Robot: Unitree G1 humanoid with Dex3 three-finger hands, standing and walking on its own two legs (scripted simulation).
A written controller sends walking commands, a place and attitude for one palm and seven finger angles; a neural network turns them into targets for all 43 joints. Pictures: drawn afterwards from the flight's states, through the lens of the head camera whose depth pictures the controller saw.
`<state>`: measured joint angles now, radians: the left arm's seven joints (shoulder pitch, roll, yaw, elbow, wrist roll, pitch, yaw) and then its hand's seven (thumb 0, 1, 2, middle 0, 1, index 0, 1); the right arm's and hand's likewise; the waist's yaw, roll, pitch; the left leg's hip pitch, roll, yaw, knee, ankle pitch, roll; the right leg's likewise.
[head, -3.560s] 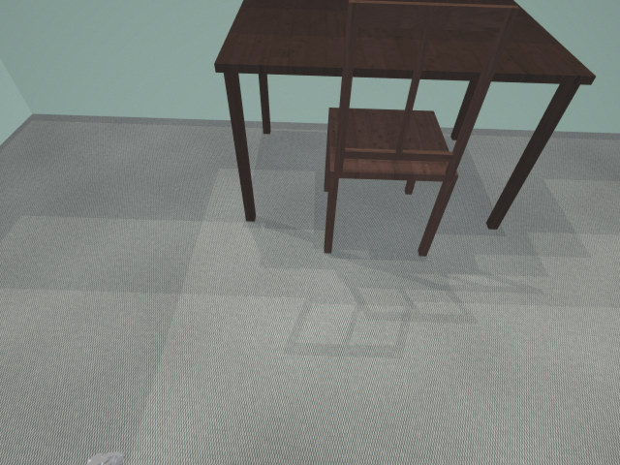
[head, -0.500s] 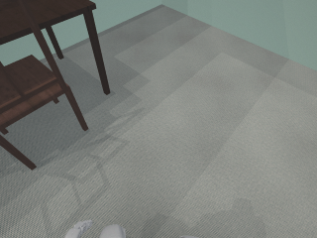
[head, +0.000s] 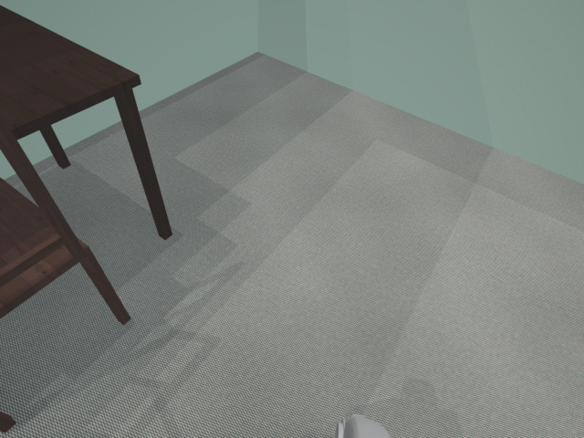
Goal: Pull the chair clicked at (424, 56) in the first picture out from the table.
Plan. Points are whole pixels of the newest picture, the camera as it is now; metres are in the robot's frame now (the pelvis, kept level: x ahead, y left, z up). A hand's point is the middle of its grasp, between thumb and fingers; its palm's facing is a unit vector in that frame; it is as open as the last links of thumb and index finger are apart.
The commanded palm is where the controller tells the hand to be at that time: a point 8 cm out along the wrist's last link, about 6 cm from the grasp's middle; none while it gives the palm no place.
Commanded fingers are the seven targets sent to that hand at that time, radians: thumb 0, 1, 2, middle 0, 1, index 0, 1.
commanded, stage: walk to a spot facing it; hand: left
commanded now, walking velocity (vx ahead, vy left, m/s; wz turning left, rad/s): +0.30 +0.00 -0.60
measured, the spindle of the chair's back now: out of the picture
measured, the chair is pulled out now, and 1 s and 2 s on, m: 0.00 0.00 0.00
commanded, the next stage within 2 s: turn to face it in 0.14 s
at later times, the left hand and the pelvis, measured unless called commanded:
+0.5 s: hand (248, 323) +0.35 +0.10 -0.17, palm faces -0.12 -0.97 -0.19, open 7.2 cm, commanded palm none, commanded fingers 0.00 0.90 0.90 -0.20 -0.30 -0.20 -0.30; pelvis +0.21 -0.06 -0.01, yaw -6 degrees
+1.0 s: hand (194, 326) +0.33 +0.20 -0.17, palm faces +0.21 -0.94 -0.26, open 7.4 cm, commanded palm none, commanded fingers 0.00 0.90 0.90 -0.20 -0.30 -0.20 -0.30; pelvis +0.28 -0.03 +0.00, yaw +9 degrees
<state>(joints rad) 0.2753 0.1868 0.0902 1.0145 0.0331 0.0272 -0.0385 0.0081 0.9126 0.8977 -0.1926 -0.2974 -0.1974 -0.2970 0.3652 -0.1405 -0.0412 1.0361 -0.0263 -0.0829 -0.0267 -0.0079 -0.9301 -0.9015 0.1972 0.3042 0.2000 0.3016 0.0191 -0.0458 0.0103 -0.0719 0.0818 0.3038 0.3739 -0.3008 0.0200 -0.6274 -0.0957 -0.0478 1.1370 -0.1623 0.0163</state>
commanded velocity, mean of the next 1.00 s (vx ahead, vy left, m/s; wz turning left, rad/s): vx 0.05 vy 0.00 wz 0.35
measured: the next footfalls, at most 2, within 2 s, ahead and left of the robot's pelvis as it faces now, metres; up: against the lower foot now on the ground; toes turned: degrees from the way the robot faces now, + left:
right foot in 0.24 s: +0.26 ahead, -0.15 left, +0.00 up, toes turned -16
left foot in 0.68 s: +0.35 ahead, +0.06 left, +0.00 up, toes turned +10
